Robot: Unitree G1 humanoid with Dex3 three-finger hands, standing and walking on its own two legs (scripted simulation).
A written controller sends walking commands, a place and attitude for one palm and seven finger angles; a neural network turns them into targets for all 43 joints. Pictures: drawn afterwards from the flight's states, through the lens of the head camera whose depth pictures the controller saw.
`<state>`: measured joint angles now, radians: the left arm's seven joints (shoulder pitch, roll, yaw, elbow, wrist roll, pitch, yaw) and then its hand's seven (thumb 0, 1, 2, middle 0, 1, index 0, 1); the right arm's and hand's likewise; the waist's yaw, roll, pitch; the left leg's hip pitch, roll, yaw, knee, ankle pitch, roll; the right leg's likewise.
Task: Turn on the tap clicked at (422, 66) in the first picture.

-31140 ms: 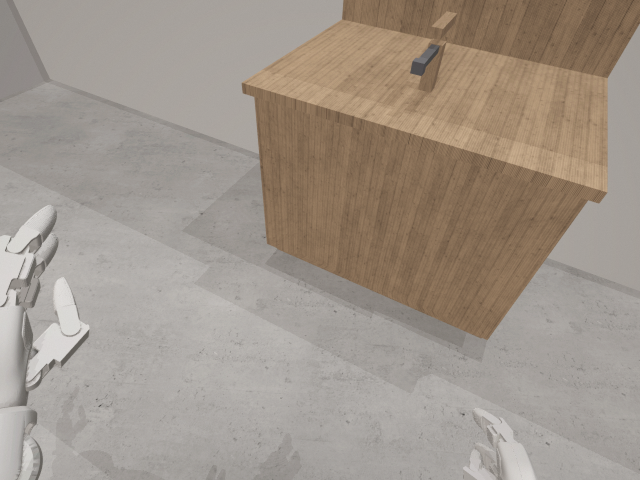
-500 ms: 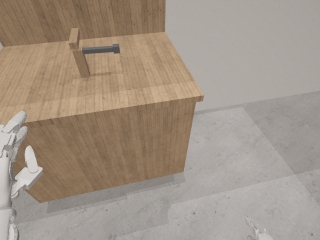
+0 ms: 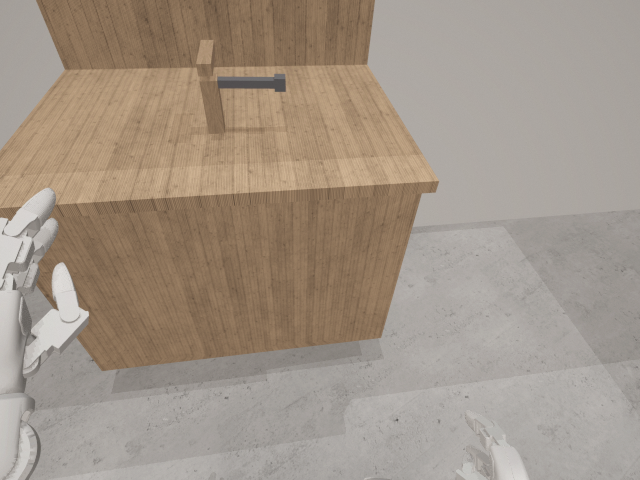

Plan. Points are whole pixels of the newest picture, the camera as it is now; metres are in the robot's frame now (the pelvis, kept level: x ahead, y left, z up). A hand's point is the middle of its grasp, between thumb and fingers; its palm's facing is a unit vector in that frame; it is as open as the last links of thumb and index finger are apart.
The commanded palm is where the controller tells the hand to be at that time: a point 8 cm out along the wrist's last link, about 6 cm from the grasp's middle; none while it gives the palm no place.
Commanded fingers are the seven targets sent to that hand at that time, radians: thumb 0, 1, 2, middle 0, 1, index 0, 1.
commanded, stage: stop stepping back and stand still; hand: left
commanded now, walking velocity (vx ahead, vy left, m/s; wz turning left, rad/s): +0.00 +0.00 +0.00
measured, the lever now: (280, 82) +0.86 +0.14 +0.13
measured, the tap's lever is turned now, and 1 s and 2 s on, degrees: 86 86 86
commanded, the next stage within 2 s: stand and check the lever's angle in 0.02 s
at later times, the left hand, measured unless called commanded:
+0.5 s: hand (78, 295) +0.24 +0.25 +0.17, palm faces +0.41 -0.83 -0.37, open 7.4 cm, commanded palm +0.18 +0.29 +0.19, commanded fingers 0.00 0.90 0.90 -0.20 -0.30 -0.20 -0.30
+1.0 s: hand (81, 295) +0.24 +0.25 +0.17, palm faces +0.41 -0.85 -0.34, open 7.4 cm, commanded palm +0.19 +0.29 +0.19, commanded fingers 0.00 0.90 0.90 -0.20 -0.30 -0.20 -0.30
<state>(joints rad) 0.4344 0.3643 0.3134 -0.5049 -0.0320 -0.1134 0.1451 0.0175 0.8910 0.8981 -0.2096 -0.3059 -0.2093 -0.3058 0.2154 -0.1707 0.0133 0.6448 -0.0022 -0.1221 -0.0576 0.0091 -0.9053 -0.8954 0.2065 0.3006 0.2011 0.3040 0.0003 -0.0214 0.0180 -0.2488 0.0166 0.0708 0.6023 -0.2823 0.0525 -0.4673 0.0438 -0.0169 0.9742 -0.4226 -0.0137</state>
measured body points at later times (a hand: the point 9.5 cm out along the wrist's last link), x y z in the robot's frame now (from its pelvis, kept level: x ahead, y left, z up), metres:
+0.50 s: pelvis +0.02 +0.01 +0.01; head +0.03 +0.01 +0.46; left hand +0.21 +0.30 +0.19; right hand +0.20 -0.23 -0.06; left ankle +0.03 +0.11 -0.73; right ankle +0.03 -0.12 -0.73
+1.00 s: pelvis +0.03 +0.01 +0.02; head +0.03 +0.01 +0.47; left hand +0.21 +0.30 +0.19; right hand +0.20 -0.22 -0.07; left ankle +0.03 +0.11 -0.73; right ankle +0.03 -0.12 -0.73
